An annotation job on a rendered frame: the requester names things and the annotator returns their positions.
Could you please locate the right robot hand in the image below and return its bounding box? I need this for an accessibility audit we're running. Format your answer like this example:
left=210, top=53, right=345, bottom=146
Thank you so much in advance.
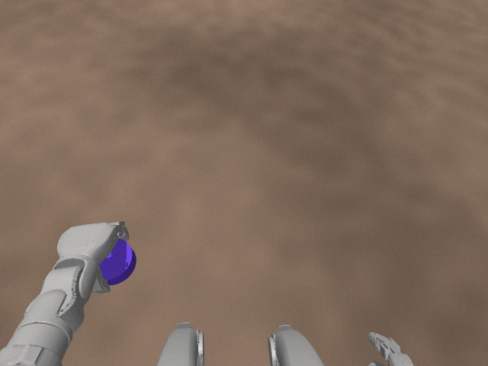
left=368, top=332, right=414, bottom=366

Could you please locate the tin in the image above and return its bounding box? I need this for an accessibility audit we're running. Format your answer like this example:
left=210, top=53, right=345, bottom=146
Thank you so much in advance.
left=99, top=239, right=136, bottom=285

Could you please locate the left robot hand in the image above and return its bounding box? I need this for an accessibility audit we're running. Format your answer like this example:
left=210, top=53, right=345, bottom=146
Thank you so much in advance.
left=56, top=221, right=129, bottom=294

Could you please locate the left robot arm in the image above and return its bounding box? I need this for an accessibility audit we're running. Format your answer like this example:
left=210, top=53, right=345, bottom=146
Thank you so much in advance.
left=0, top=254, right=98, bottom=366

